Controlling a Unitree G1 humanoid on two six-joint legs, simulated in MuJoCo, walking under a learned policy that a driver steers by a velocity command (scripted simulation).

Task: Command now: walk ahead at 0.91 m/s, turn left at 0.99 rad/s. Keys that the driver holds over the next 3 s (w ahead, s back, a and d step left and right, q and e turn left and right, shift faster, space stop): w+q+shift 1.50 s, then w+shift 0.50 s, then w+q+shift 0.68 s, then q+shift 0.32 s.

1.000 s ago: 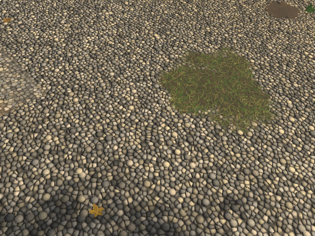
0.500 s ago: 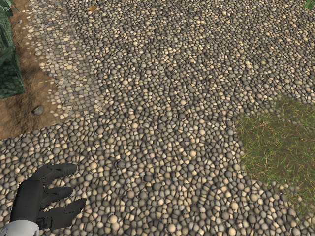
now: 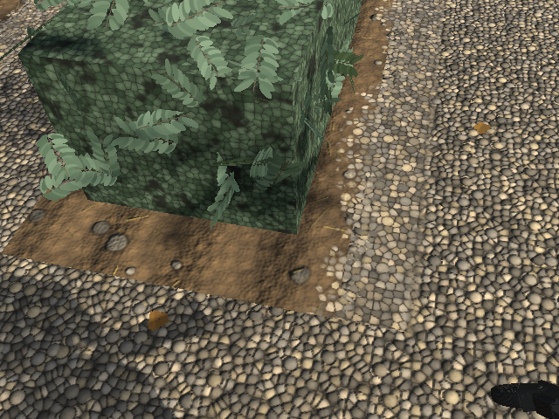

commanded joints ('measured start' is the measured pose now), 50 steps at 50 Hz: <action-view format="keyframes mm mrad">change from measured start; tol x64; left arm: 1 49 109 13 -9 6 -12 13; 50 -186 96 20 -289 -1 59 -6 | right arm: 1 -251 4 21 -133 2 -24 18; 50 222 -236 -83 -6 25 -23 -76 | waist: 1 20 -141 193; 50 -153 209 -187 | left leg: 1 -64 -13 121 -157 -45 48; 7 938 -192 75 -417 -231 209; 9 1365 223 -821 -642 -458 414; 26 574 -86 -367 -315 695 84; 29 75 -164 -152 390 -330 54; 48 736 -174 60 -507 57 162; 50 1128 80 -437 -436 818 405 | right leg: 1 -6 -231 23 -101 513 -33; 6 -83 -302 -54 533 1508 -42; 9 -968 6 164 1445 -79 27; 23 -388 -38 190 387 441 14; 30 113 -415 837 50 -379 -117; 46 -85 -268 -40 385 1411 5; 50 -817 84 35 1520 -171 78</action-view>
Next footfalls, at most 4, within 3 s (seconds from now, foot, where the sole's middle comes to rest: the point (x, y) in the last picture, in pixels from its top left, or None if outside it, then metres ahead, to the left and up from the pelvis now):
0.14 left None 0.28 0.09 -0.77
0.54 right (311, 320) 0.75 0.06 -0.77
0.98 left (175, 270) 0.88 0.45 -0.77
1.38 right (155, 226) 1.03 0.55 -0.77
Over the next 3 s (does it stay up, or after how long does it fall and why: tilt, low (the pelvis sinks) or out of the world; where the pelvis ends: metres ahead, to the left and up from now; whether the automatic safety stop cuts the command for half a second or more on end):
stays up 0.28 1.65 0.00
